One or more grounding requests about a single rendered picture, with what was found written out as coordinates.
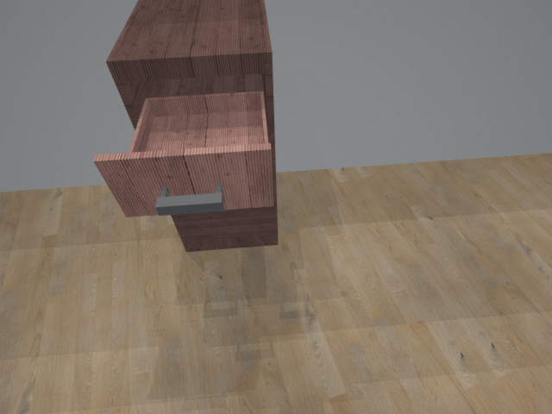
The handle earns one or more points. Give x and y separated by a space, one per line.
187 204

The drawer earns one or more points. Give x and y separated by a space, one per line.
189 144

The cabinet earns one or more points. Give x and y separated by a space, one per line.
172 48

